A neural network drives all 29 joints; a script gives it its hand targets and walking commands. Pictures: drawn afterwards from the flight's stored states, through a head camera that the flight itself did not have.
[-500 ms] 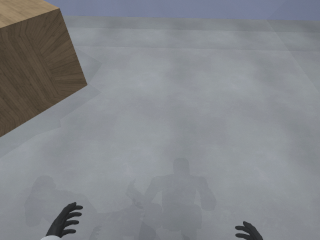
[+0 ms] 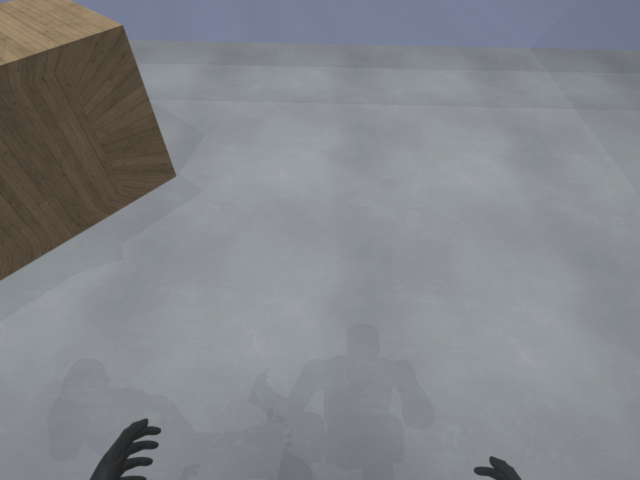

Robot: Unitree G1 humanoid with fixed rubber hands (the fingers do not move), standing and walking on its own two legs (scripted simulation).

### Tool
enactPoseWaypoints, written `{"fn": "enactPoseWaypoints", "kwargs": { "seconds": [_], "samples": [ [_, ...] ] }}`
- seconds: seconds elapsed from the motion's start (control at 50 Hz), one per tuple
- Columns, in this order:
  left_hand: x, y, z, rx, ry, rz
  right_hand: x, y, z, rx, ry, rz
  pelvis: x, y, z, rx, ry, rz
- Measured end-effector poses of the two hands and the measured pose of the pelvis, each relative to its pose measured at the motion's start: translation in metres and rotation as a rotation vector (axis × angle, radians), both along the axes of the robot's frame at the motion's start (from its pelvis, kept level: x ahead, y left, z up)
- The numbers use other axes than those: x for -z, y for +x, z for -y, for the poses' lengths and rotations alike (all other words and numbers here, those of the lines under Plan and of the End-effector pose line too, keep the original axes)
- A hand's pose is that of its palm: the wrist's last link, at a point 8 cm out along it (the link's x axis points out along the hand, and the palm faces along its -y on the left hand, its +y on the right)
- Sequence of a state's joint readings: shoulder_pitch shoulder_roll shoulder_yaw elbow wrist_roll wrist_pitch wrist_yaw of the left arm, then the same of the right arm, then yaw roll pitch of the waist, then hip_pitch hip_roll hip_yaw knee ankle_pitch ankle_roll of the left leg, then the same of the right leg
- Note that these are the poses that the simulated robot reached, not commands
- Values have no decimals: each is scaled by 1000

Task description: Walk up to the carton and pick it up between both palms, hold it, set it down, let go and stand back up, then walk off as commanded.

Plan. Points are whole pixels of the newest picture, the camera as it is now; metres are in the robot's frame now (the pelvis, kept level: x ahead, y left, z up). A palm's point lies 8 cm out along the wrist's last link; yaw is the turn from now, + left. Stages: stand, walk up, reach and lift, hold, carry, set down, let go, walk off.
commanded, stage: stand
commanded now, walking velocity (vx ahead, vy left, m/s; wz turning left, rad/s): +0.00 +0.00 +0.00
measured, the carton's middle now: out of the picture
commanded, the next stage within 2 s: walk up in 0.42 s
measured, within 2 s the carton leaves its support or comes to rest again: neither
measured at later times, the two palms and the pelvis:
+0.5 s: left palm out of the picture +0.10 +0.28 -0.09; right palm out of the picture +0.06 -0.24 -0.12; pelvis -0.02 +0.00 +0.00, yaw +0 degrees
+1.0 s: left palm out of the picture +0.05 +0.44 -0.08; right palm (475, 462) +0.17 -0.19 -0.10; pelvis +0.01 +0.08 -0.01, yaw +13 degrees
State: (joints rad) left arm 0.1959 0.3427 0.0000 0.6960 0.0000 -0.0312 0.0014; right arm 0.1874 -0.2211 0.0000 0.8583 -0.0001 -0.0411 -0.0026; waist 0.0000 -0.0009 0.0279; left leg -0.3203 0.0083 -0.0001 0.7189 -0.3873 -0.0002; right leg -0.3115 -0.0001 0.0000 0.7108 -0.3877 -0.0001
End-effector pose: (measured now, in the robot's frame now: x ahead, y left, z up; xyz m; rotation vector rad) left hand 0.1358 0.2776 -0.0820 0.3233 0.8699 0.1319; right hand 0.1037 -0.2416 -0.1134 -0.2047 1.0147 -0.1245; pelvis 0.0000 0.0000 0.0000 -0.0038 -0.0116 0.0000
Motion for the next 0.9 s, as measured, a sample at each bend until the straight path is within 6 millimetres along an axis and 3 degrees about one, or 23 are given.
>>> {"fn": "enactPoseWaypoints", "kwargs": {
  "seconds": [0.64,0.7,0.8,0.9],
  "samples": [
    [12,-48,-6,-35,2,-76,10,-47,4,14,9,-94,0,-26,0,-2,-1,36],
    [8,-53,-20,-53,23,-53,5,-34,6,-34,11,-98,0,-24,-3,-27,-6,28],
    [-3,-66,-65,-110,81,-34,-11,9,4,-155,-35,-35,2,-19,-23,-96,-33,22],
    [-3,-78,-123,-176,124,-28,-18,50,-24,-233,-83,2,9,-5,-57,-173,-50,11]
  ]
}}
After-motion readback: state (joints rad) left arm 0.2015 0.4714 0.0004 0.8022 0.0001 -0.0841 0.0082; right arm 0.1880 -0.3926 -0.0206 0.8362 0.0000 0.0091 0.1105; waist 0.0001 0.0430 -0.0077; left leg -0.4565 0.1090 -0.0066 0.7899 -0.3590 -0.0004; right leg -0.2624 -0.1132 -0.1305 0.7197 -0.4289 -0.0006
